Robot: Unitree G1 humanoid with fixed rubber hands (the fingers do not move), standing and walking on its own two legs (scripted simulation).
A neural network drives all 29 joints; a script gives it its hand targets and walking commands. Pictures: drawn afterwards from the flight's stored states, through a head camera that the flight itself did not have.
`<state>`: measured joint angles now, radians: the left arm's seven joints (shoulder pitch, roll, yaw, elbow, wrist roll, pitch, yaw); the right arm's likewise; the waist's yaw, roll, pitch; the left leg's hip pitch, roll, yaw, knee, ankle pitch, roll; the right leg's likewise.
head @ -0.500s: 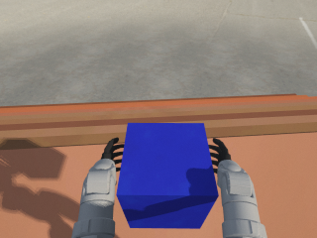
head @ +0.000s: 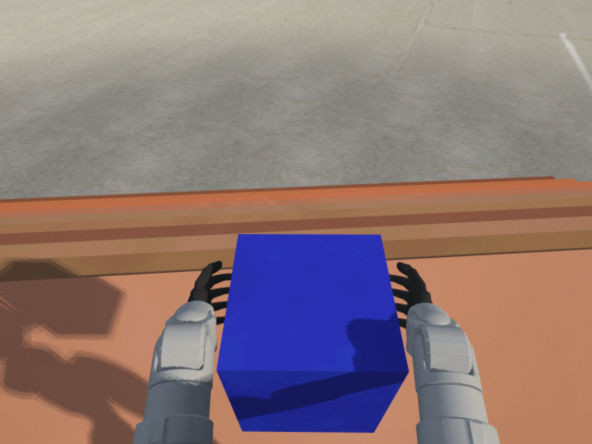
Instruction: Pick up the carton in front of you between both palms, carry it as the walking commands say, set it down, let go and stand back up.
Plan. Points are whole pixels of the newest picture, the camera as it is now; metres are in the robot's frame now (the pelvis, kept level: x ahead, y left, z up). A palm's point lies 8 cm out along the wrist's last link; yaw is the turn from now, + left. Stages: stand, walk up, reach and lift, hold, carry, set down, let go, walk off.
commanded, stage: hold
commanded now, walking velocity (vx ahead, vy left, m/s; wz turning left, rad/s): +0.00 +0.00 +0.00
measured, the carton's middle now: (308, 337) +0.29 +0.00 -0.02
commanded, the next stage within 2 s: carry in 0.16 s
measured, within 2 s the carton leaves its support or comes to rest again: neither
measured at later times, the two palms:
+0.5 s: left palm (223, 268) +0.35 +0.13 +0.07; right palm (427, 274) +0.34 -0.17 +0.07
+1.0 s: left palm (264, 172) +0.60 +0.09 +0.07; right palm (414, 173) +0.60 -0.21 +0.06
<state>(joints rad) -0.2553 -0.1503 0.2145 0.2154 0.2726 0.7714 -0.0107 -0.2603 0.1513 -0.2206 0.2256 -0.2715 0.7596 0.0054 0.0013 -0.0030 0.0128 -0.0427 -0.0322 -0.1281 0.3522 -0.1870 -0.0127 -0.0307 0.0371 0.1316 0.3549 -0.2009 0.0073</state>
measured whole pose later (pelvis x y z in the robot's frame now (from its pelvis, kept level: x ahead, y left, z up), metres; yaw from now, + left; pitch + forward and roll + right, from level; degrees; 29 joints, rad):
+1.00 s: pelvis +0.33 -0.06 -0.02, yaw +1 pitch +4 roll -1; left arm -0.21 -0.14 0.11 -0.30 0.11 1.23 0.09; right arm -0.21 0.13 -0.16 -0.32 -0.09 1.24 -0.11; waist 0.00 0.02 -0.07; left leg -0.33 0.09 0.05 1.11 -0.44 0.01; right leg -0.40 -0.01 -0.24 0.55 -0.24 -0.10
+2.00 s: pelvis +0.83 -0.04 -0.02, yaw +0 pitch +5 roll +0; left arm -0.66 -0.04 0.23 0.00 0.07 1.20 0.13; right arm -0.67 0.04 -0.25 0.00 -0.08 1.20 -0.13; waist 0.02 0.01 0.07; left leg -0.28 -0.02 0.06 0.58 -0.37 0.04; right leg -0.44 0.02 -0.09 0.57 -0.21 -0.07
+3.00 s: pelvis +0.83 -0.03 -0.02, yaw +0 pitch +2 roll -1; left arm -0.63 -0.01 0.19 0.14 0.06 1.21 0.13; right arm -0.63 0.01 -0.20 0.14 -0.06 1.21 -0.13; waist 0.00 0.02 -0.06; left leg -0.21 -0.02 0.06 0.55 -0.39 0.05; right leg -0.37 0.02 -0.09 0.54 -0.21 -0.05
